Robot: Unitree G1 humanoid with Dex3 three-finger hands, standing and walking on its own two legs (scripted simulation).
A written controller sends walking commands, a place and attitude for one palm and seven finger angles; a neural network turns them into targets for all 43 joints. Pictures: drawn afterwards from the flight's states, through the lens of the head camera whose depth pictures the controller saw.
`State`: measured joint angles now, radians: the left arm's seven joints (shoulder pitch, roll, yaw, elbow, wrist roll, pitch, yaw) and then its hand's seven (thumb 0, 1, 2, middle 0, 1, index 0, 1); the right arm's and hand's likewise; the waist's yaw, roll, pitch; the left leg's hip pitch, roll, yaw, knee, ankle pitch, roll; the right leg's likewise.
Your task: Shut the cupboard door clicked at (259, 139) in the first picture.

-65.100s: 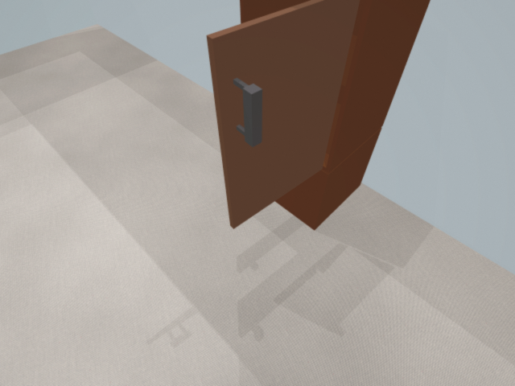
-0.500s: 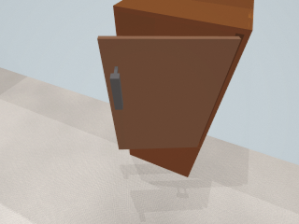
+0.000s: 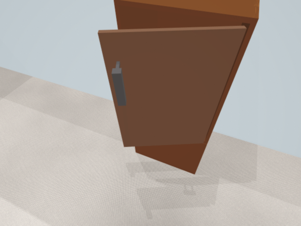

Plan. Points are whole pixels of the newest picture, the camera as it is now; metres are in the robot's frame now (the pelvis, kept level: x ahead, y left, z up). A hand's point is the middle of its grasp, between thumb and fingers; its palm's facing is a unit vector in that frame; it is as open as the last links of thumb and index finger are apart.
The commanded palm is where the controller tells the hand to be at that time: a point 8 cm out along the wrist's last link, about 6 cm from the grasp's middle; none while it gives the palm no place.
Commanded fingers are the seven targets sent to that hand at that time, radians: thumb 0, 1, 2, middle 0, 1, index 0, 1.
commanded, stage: look again from close up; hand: left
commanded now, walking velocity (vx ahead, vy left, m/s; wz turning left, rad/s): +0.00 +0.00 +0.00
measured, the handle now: (120, 83) +0.52 +0.12 +0.10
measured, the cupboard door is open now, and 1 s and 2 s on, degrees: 25 25 25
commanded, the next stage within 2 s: shuffle to correct the standing spot in 0.34 s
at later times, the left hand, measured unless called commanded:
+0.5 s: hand out of the picture +0.05 +0.18 -0.17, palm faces -0.03 -0.97 -0.23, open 7.4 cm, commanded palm none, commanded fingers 0.00 0.90 0.90 -0.20 -0.30 -0.20 -0.30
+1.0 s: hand out of the picture +0.00 +0.11 -0.19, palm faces +0.05 -0.99 -0.13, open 7.4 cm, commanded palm none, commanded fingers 0.00 0.90 0.90 -0.20 -0.30 -0.20 -0.30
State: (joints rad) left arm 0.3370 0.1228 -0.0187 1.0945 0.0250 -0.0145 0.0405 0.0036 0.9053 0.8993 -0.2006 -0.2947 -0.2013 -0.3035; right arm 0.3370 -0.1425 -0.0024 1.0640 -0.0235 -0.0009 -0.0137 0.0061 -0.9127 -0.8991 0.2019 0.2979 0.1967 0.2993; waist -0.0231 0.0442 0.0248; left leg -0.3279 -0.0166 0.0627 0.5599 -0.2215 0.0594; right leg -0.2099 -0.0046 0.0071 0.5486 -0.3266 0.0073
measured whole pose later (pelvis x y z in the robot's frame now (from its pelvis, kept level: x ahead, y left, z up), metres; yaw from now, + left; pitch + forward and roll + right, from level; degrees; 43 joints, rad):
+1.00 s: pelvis +0.07 -0.05 -0.01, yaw +1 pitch +0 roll +0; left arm 0.39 0.15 0.02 1.10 0.03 0.04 0.02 0.00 0.91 0.90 -0.20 -0.29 -0.20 -0.30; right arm 0.25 -0.13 -0.02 1.09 -0.03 -0.02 -0.05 0.01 -0.92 -0.90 0.20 0.30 0.20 0.30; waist 0.01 -0.06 0.05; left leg -0.28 0.05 0.09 0.66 -0.37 0.02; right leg -0.26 0.03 -0.06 0.87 -0.50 -0.04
